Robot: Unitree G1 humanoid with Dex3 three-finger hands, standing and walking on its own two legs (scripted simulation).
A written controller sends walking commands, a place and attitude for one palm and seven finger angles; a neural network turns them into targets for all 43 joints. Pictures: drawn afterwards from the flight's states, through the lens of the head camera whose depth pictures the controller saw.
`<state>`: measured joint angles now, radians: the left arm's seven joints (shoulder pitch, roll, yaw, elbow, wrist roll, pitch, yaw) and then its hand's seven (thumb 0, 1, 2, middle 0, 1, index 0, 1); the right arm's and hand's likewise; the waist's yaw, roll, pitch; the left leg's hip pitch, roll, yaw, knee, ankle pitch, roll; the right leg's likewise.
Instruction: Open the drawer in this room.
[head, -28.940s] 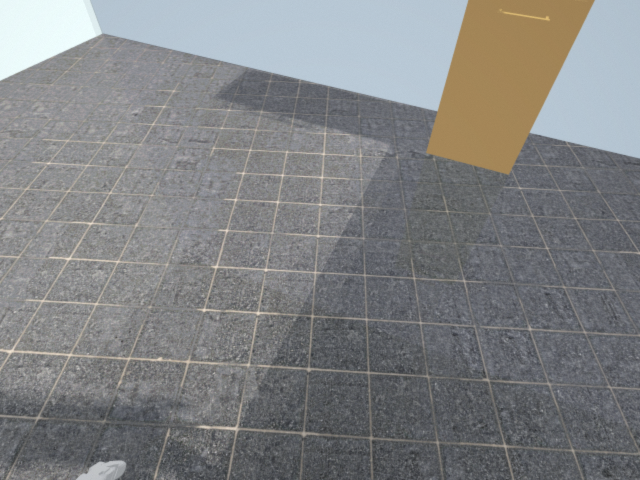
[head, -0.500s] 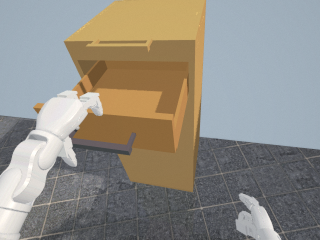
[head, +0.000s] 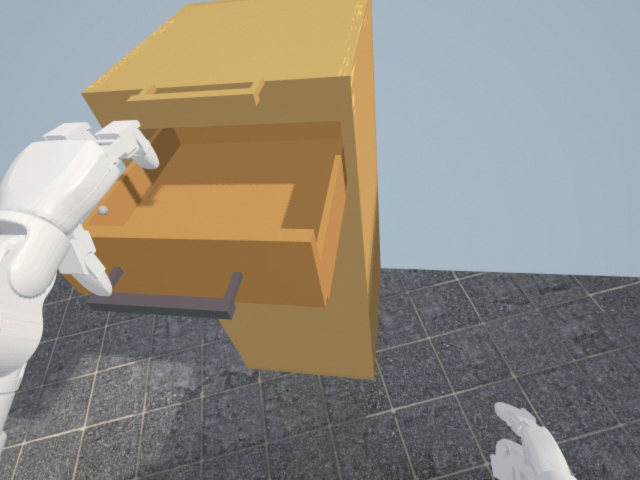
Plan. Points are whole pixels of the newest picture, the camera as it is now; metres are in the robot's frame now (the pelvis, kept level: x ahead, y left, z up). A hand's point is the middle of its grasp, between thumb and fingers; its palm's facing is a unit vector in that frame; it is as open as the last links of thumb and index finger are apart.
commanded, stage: draw the hand back to the body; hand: left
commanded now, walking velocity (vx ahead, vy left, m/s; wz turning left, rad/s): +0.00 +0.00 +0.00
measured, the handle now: (166, 291) +0.30 +0.25 +0.10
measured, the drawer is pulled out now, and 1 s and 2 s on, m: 0.25 0.25 0.25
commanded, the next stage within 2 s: step back with the hand held close in 1.56 s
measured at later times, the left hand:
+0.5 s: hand (62, 247) +0.25 +0.27 +0.23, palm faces +0.17 +0.01 -0.99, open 13.8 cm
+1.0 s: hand (43, 222) +0.23 +0.24 +0.29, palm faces +0.48 -0.82 -0.32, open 11.9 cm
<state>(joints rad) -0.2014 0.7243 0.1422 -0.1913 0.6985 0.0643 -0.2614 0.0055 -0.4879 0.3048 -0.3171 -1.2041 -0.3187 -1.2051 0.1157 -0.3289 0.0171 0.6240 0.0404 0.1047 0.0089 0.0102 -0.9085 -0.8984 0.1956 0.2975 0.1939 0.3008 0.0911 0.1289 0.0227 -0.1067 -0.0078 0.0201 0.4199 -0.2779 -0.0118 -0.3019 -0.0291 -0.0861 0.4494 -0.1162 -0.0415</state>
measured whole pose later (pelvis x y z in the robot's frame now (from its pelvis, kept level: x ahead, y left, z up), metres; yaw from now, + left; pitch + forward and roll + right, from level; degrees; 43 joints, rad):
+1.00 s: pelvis +0.03 +0.02 +0.00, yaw -1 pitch -5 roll -1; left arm 0.20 0.39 0.44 -0.61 -0.07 -0.23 0.07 0.00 -0.03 0.51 -0.27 -0.90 -0.27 -0.90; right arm 0.19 -0.22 0.01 0.69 -0.02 -0.15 -0.06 0.01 -0.90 -0.90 0.20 0.30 0.20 0.30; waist 0.06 0.05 0.07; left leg 0.02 0.02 0.03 0.38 -0.32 0.00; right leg -0.15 0.01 -0.08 0.36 -0.12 -0.02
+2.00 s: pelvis -0.01 +0.03 -0.01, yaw -1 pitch +1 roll +0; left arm 0.35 0.53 0.62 -0.74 -0.04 -0.28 0.11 0.01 0.89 0.90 -0.21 -0.31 -0.21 -0.31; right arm 0.18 -0.23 -0.03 0.58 0.02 -0.05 -0.05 0.01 -0.91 -0.90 0.20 0.30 0.20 0.30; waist -0.01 0.02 0.02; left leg -0.24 -0.02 0.05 0.55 -0.33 0.03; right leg -0.40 -0.04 -0.06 0.49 -0.10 0.00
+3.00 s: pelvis -0.20 +0.01 +0.00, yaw +0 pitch +1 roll -4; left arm 0.26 0.54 0.69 -0.83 -0.05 -0.32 0.14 0.01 0.88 0.90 -0.21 -0.31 -0.21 -0.31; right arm 0.17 -0.15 -0.02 0.63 0.01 -0.18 -0.03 0.01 -0.91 -0.90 0.20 0.30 0.20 0.30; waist 0.01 -0.01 0.06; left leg -0.39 0.09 0.02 0.51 -0.14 0.00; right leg -0.41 0.04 -0.05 0.84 -0.47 0.01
